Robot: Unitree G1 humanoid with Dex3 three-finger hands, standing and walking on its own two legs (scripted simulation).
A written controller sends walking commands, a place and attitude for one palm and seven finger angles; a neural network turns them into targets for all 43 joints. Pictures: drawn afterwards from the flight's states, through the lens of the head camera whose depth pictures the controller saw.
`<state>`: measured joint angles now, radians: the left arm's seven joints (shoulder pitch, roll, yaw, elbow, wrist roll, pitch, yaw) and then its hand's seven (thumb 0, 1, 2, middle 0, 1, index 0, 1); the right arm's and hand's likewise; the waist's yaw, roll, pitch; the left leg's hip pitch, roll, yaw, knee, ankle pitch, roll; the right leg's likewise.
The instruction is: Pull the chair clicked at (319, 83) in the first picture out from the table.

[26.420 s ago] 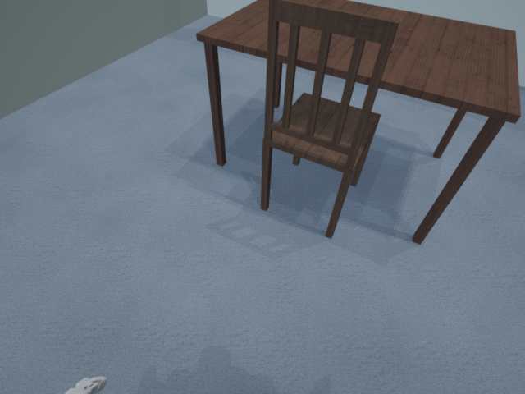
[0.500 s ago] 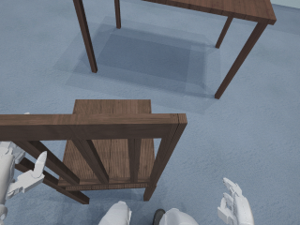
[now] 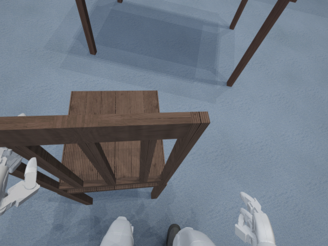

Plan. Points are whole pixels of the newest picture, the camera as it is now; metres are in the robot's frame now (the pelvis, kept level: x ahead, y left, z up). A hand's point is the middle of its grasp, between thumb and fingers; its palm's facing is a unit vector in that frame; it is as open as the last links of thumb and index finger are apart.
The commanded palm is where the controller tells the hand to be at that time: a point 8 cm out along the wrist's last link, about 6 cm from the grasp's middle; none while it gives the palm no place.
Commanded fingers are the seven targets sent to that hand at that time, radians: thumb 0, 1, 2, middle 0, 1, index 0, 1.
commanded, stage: step back with the hand held close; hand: left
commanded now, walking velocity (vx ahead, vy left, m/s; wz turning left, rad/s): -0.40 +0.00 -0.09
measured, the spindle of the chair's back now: (103, 167) +0.28 +0.17 -0.05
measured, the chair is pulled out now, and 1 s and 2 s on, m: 0.84 0.98 0.97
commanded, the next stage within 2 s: stop stepping back and stand still in 0.06 s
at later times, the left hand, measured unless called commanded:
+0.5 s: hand out of the picture +0.10 +0.22 +0.08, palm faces +0.07 -0.89 -0.46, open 8.2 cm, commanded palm +0.07 +0.27 +0.19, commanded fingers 0.00 0.90 0.90 -0.20 -0.30 -0.20 -0.30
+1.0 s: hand out of the picture +0.05 +0.21 +0.08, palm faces +0.15 -0.88 -0.44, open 8.0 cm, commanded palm none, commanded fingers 0.00 0.90 0.90 -0.20 -0.30 -0.20 -0.30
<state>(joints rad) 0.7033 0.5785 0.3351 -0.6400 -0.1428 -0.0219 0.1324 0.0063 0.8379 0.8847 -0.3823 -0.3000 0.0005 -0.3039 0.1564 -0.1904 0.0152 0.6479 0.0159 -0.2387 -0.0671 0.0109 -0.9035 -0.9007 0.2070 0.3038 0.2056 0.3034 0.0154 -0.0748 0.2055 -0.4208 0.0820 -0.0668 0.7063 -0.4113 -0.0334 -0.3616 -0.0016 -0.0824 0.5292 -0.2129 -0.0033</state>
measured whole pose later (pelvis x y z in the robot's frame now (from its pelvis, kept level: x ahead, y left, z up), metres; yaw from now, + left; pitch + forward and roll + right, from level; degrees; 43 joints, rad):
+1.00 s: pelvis -0.12 -0.04 +0.01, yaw -2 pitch -3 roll -2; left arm 0.67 0.51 0.25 -0.46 -0.09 -0.05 0.09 0.02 0.89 0.89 -0.40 -0.30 -0.06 -0.30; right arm 0.27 -0.20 0.01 0.64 0.03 -0.21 -0.08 0.01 -0.91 -0.90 0.20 0.30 0.20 0.30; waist 0.07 -0.04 0.11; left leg -0.30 0.04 -0.10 0.55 -0.20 -0.02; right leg -0.17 0.04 -0.07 0.46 -0.24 -0.02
